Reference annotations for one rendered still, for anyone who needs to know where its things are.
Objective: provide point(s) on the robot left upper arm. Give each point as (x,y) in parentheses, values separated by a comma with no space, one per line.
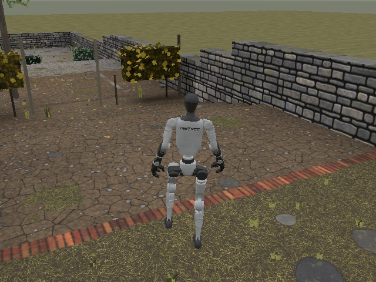
(168,133)

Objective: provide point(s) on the robot right forearm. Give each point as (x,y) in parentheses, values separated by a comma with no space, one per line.
(218,155)

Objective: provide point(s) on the robot right upper arm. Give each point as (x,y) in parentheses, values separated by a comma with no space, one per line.
(207,124)

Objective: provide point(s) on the robot right hand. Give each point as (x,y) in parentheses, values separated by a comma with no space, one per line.
(215,164)

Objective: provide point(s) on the robot left hand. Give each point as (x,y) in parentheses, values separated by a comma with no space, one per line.
(155,168)

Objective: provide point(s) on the robot left forearm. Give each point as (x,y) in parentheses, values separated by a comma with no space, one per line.
(159,156)

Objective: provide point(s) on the robot right shin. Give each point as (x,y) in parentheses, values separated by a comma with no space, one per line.
(198,219)

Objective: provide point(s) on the robot left foot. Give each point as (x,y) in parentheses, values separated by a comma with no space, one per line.
(168,224)

